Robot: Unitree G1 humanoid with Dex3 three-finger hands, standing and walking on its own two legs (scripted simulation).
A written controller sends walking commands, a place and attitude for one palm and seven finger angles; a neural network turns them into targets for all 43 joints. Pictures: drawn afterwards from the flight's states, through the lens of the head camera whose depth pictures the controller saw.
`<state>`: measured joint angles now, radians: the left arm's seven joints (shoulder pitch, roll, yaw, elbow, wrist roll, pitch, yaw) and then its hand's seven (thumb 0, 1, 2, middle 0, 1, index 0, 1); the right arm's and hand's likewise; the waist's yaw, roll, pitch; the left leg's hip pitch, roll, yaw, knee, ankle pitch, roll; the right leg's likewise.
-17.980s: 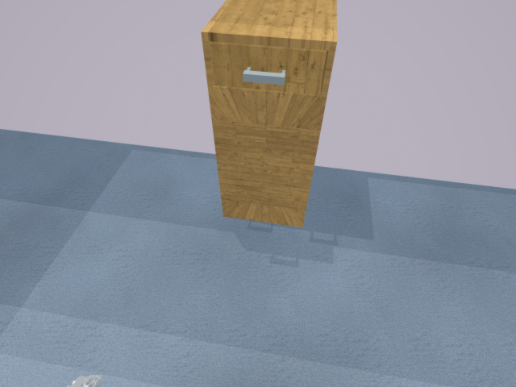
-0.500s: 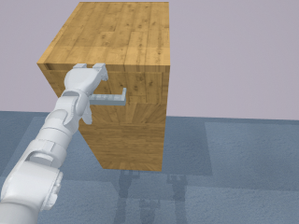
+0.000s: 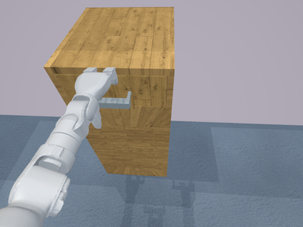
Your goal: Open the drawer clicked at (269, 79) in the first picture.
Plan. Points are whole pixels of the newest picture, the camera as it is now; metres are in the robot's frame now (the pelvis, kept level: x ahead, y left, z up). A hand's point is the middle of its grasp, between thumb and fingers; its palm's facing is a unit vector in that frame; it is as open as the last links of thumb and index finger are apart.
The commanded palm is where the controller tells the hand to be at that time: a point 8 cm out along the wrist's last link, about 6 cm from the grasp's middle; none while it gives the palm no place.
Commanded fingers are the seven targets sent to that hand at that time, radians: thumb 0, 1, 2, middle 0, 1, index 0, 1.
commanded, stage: re-aim the fingers above the handle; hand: left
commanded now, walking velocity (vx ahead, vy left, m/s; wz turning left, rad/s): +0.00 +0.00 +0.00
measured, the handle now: (112, 98) +0.51 +0.14 +0.03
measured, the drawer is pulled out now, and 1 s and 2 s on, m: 0.00 0.00 0.00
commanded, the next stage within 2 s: lower the fingers behind the handle in 0.52 s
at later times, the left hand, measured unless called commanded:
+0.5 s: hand (101, 95) +0.46 +0.15 +0.09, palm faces -0.01 -0.05 -1.00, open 13.9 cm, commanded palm +0.45 +0.17 +0.15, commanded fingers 0.00 -0.50 0.30 -0.30 -1.20 -0.30 -1.20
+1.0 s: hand (96, 104) +0.45 +0.17 +0.07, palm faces -0.05 -0.05 -1.00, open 13.9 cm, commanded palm +0.44 +0.18 +0.13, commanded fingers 0.00 -0.50 0.30 -0.30 -1.20 -0.30 -1.20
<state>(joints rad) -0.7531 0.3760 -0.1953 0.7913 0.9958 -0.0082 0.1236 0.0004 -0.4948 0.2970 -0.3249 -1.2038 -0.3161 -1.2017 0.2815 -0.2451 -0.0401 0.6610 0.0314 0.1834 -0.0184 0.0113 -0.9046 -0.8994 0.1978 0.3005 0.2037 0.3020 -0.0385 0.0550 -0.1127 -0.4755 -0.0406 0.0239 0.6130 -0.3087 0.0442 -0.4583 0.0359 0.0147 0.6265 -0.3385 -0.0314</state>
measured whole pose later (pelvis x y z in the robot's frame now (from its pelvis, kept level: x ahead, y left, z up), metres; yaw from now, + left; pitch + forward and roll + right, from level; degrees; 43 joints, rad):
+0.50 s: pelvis +0.00 -0.01 +0.00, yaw +0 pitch +11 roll +0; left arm -0.76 0.42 -0.16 0.81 0.99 -0.06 0.13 0.00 -0.49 0.30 -0.33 -1.21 -0.32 -1.20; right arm 0.29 -0.26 -0.05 0.67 0.03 0.17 -0.03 0.01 -0.91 -0.90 0.20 0.30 0.20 0.30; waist -0.05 0.05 -0.11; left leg -0.50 -0.03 0.02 0.61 -0.31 0.03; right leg -0.48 0.05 0.01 0.63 -0.34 -0.05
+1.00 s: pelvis +0.00 -0.01 +0.00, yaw +0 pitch +12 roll +0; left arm -0.74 0.43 -0.15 0.85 1.01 -0.09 0.16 0.00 -0.49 0.30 -0.33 -1.20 -0.32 -1.20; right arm 0.30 -0.26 -0.05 0.66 0.03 0.16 -0.03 0.01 -0.90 -0.90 0.20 0.30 0.20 0.30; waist -0.06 0.04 -0.11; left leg -0.54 -0.03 0.01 0.65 -0.32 0.03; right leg -0.52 0.05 0.00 0.65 -0.34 -0.04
